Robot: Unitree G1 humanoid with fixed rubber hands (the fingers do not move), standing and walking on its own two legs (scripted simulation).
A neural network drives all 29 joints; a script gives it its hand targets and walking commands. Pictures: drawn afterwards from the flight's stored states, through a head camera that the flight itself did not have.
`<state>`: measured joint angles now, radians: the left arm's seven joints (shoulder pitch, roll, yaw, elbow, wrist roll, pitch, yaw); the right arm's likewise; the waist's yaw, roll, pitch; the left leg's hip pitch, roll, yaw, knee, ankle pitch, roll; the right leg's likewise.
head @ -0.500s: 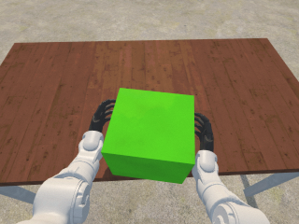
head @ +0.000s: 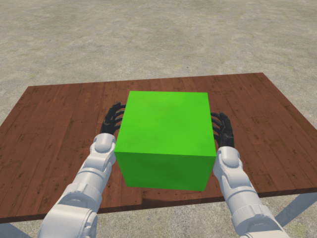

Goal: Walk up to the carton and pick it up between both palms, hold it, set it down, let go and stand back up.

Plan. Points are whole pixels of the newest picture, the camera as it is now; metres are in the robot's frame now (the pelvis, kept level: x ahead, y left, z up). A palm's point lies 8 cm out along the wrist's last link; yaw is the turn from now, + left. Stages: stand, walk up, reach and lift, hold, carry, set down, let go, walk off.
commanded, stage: reach and lift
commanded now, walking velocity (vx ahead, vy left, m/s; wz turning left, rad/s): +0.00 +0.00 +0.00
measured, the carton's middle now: (166, 140) +0.39 -0.04 +0.07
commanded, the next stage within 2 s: hold in 1.36 s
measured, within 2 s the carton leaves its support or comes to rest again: neither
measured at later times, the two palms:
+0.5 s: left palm (100, 137) +0.36 +0.13 +0.12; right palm (224, 141) +0.34 -0.17 +0.10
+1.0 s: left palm (92, 134) +0.35 +0.14 +0.14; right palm (220, 129) +0.35 -0.16 +0.13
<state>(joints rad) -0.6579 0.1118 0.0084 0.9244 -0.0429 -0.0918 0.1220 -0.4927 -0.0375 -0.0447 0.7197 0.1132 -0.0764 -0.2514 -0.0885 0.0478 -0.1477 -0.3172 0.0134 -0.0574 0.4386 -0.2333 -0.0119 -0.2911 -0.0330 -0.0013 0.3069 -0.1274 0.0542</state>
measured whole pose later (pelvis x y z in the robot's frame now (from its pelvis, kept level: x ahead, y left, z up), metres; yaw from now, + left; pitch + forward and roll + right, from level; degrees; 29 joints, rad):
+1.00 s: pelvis -0.02 -0.01 +0.00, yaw +1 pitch -3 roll -1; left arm -0.54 0.03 0.18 0.35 0.16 0.48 0.09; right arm -0.60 -0.06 -0.01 0.61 0.17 0.26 -0.20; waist -0.07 -0.02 -0.03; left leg -0.12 0.02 -0.07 0.37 -0.19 -0.03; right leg -0.10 -0.02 -0.02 0.26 -0.11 0.04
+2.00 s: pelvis -0.01 -0.02 +0.00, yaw +1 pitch -4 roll -1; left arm -0.58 0.03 0.20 0.26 0.17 0.60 0.08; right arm -0.64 -0.07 -0.02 0.54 0.20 0.37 -0.21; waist -0.07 -0.01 -0.06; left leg -0.11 0.02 -0.08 0.37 -0.20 -0.03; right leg -0.09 -0.02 -0.03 0.27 -0.12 0.03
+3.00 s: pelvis -0.01 -0.02 +0.00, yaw +1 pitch -5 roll -1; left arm -0.53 0.01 0.24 0.15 0.21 0.68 0.03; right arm -0.63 -0.08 0.04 0.48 0.25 0.44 -0.24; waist -0.07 -0.01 -0.03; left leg -0.07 0.03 -0.08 0.37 -0.21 -0.03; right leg -0.05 -0.02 -0.02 0.28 -0.13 0.03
